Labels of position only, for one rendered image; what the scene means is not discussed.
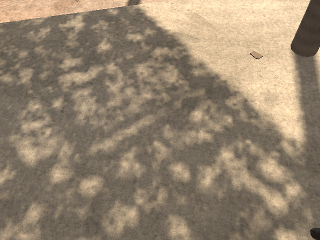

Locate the robot right hand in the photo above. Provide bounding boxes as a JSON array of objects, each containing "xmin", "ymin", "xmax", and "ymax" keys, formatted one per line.
[{"xmin": 310, "ymin": 228, "xmax": 320, "ymax": 240}]

